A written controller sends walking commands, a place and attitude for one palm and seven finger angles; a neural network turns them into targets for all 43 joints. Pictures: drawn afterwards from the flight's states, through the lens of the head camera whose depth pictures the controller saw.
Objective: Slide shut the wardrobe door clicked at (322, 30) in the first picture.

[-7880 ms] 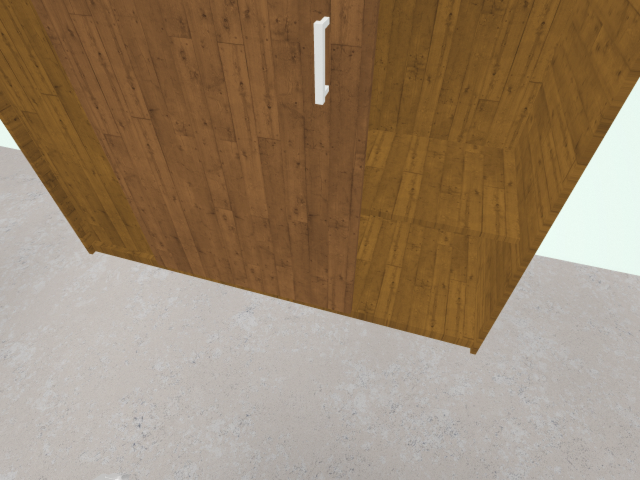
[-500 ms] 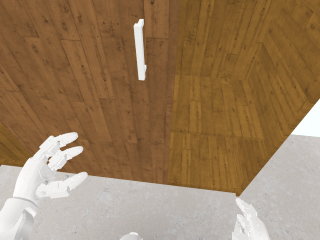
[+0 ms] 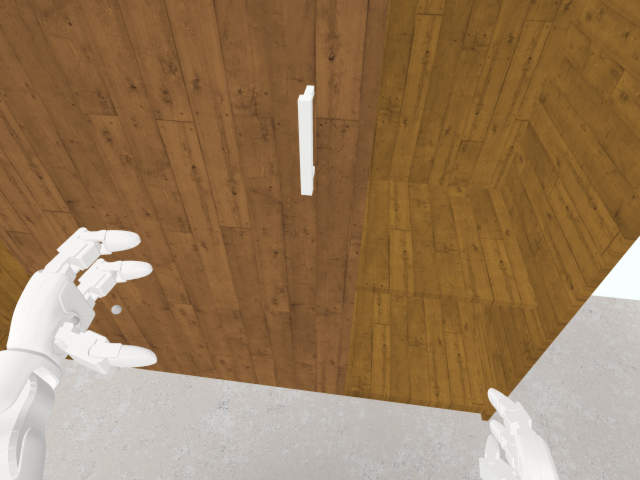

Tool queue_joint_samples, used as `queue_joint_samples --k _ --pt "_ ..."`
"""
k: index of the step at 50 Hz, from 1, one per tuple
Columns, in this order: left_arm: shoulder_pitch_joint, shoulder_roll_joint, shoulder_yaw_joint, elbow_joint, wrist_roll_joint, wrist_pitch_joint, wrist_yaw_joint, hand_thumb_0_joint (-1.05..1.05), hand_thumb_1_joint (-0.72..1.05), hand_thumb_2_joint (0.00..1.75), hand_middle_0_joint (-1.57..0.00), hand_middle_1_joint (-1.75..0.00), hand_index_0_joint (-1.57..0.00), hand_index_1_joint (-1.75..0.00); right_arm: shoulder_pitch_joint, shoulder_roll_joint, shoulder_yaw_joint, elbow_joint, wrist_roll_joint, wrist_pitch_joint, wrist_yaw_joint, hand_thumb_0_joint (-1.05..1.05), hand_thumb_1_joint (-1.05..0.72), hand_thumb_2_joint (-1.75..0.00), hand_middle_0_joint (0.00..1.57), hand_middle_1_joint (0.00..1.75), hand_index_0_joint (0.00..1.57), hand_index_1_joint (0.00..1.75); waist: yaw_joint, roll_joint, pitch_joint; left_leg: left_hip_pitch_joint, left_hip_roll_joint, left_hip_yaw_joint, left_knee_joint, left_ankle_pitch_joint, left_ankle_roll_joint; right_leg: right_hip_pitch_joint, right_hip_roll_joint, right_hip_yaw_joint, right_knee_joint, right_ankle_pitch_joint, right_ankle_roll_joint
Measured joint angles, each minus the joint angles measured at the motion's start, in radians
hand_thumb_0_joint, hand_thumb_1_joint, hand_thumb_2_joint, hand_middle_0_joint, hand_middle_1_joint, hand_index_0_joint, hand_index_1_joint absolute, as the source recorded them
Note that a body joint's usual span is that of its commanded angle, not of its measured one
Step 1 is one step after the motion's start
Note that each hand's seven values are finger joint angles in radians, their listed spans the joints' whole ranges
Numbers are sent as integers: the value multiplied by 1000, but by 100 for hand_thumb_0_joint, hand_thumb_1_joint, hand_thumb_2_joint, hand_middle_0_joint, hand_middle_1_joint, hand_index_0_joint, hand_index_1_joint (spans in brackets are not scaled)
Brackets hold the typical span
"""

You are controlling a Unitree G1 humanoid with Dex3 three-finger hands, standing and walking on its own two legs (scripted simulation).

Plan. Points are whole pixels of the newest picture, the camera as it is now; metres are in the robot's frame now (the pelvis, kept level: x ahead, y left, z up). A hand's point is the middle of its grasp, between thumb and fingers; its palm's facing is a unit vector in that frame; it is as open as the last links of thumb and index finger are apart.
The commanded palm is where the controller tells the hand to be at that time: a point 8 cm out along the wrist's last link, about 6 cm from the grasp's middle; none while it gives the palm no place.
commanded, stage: raise the hand with hooked fingers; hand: left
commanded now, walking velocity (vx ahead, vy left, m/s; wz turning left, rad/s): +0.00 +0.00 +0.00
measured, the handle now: (308, 142) +0.52 +0.07 +0.19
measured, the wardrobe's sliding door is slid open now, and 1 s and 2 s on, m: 0.43 0.43 0.43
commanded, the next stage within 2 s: move the hooked fingers beside the handle in 0.90 s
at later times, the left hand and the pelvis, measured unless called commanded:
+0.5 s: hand (81, 233) +0.28 +0.27 +0.22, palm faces +0.05 -0.99 -0.13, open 14.0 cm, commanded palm +0.24 +0.31 +0.21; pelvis +0.00 -0.01 +0.01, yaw +1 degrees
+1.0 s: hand (110, 233) +0.29 +0.24 +0.21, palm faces +0.04 -0.99 -0.11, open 14.0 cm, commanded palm +0.25 +0.29 +0.21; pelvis +0.01 -0.03 +0.01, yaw +0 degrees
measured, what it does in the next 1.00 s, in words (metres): stands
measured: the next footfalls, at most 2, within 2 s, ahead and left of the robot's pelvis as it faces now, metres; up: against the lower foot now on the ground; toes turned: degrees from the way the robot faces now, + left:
none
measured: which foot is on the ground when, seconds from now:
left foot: down 0.00-1.00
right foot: down 0.00-1.00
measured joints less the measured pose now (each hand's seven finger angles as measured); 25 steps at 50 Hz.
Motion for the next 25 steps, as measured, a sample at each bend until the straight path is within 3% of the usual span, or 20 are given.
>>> queue_joint_samples --k 13,25 --pt "-156 66 60 51 5 133 -45 -1 -48 31 -30 -118 -30 -118 -22 28 54 -5 4 56 7 2 -90 -90 20 30 21 30 19 20 12 84 -7 -4 -100 49 -4 84 -1 -7 -99 47 -4" --pt "-273 137 111 146 -5 201 -98 -1 -50 30 -30 -119 -30 -120 0 -13 38 5 25 93 9 2 -90 -90 20 30 20 30 4 34 2 113 2 -11 -143 69 -18 108 10 -12 -130 59 -18"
